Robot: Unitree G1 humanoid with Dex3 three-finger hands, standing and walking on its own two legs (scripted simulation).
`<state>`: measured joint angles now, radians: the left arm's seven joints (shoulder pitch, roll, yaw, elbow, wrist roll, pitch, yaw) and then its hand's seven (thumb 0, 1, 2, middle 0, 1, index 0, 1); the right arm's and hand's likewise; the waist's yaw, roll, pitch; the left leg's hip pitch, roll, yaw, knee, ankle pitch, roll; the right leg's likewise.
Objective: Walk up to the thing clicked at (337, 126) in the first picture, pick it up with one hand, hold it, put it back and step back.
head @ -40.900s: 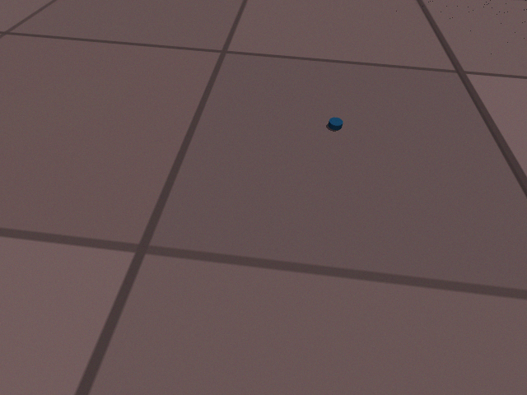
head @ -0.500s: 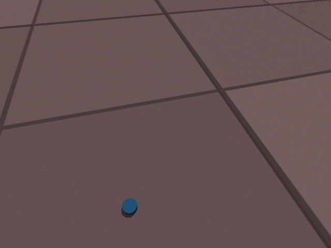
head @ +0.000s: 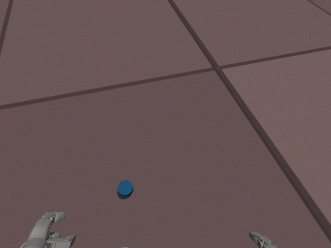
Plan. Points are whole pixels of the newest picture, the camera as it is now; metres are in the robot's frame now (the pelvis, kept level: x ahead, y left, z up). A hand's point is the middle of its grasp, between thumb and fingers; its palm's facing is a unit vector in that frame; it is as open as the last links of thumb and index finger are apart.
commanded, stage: rise first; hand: left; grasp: from above
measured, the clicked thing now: (125, 188) +0.48 +0.19 -0.74
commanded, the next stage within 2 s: none
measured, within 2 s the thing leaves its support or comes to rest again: neither
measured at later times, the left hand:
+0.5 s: hand out of the picture +0.14 +0.26 -0.20, palm faces -0.17 -0.86 -0.48, open 14.2 cm
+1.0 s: hand (82, 235) +0.20 +0.27 -0.33, palm faces -0.40 -0.60 -0.69, open 14.2 cm
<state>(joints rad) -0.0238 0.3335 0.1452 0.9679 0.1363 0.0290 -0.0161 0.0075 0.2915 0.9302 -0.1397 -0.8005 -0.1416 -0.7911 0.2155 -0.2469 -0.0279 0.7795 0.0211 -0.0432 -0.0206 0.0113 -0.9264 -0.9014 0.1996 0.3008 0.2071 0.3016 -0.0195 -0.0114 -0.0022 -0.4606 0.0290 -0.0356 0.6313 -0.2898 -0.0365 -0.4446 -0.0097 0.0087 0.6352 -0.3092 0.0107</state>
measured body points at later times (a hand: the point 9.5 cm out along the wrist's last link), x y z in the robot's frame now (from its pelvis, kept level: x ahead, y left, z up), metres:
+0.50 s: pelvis +0.01 +0.01 -0.07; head +0.10 +0.03 +0.37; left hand +0.15 +0.30 -0.17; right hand +0.18 -0.23 -0.16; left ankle +0.02 +0.14 -0.72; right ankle +0.01 -0.13 -0.72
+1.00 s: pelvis -0.03 +0.01 -0.19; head +0.13 +0.02 +0.24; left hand +0.22 +0.30 -0.29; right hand +0.17 -0.25 -0.28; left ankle +0.02 +0.14 -0.72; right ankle +0.00 -0.13 -0.72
